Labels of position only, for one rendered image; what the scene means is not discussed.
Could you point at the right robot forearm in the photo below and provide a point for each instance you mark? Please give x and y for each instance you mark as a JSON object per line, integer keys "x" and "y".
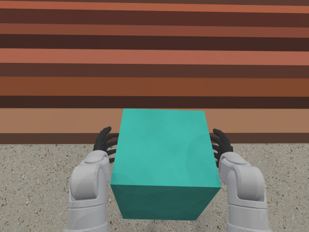
{"x": 246, "y": 194}

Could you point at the carton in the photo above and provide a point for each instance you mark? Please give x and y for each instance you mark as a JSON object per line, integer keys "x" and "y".
{"x": 164, "y": 166}

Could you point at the left robot forearm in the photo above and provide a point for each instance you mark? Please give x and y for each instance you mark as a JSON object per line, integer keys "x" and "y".
{"x": 87, "y": 194}

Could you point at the right robot hand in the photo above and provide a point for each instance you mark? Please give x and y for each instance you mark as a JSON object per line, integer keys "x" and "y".
{"x": 223, "y": 142}

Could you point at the left robot hand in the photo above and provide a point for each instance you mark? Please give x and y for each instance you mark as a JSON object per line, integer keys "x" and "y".
{"x": 101, "y": 142}

